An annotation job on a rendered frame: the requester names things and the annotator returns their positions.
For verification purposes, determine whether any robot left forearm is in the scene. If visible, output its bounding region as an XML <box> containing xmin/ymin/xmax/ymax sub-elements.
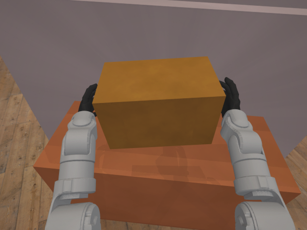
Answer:
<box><xmin>45</xmin><ymin>111</ymin><xmax>97</xmax><ymax>230</ymax></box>

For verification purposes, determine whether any robot right hand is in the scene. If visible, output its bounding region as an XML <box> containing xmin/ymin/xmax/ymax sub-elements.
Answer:
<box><xmin>219</xmin><ymin>77</ymin><xmax>240</xmax><ymax>118</ymax></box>

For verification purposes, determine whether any robot left hand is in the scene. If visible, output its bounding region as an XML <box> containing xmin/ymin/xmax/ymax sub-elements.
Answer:
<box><xmin>78</xmin><ymin>84</ymin><xmax>97</xmax><ymax>117</ymax></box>

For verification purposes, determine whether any robot right upper arm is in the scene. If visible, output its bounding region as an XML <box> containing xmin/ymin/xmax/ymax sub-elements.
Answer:
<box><xmin>235</xmin><ymin>201</ymin><xmax>295</xmax><ymax>230</ymax></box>

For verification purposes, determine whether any robot right forearm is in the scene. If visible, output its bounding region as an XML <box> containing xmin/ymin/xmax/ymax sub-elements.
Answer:
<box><xmin>220</xmin><ymin>109</ymin><xmax>295</xmax><ymax>229</ymax></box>

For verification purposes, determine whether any pedestal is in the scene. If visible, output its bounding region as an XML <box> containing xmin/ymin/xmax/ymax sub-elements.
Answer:
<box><xmin>33</xmin><ymin>101</ymin><xmax>301</xmax><ymax>230</ymax></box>

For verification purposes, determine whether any robot left upper arm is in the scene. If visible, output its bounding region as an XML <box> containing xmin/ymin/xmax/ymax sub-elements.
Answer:
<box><xmin>46</xmin><ymin>202</ymin><xmax>101</xmax><ymax>230</ymax></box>

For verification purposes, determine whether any carton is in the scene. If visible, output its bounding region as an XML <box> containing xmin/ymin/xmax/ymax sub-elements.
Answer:
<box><xmin>92</xmin><ymin>57</ymin><xmax>226</xmax><ymax>149</ymax></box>

